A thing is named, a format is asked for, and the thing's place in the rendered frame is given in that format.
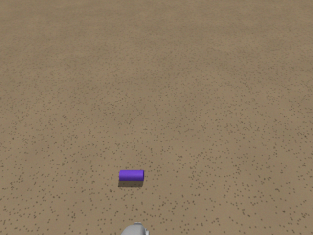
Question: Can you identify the can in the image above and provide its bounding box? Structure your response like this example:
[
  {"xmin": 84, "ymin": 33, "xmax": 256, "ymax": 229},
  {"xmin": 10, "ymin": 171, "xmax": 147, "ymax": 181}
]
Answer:
[{"xmin": 119, "ymin": 170, "xmax": 144, "ymax": 181}]

